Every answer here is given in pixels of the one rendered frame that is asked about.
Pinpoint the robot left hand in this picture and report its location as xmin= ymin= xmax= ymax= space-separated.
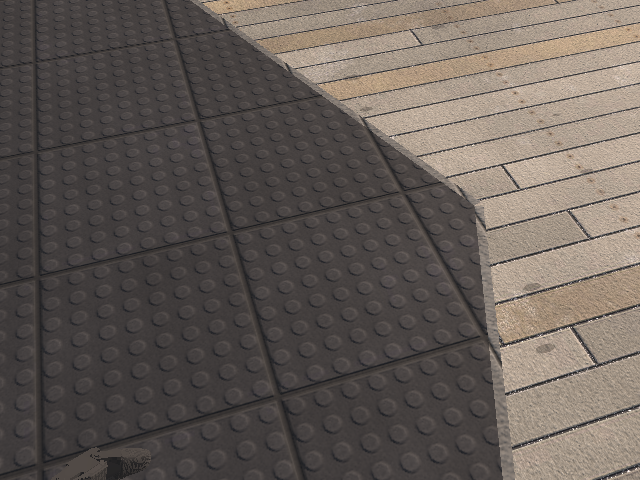
xmin=51 ymin=447 xmax=151 ymax=480

